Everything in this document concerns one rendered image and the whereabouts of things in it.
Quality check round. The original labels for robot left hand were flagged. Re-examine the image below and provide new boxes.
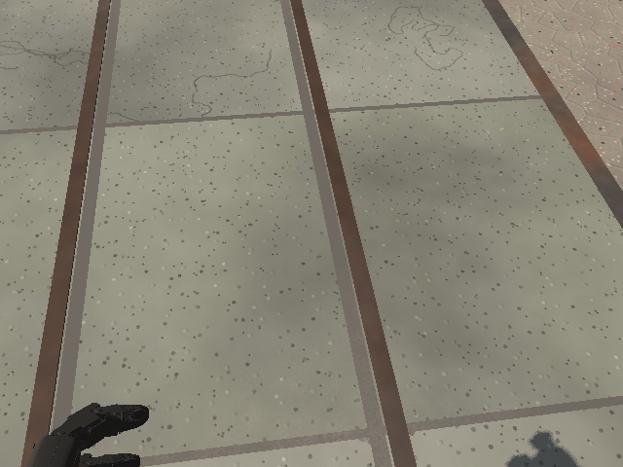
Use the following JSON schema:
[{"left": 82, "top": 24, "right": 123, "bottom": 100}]
[{"left": 26, "top": 403, "right": 149, "bottom": 467}]

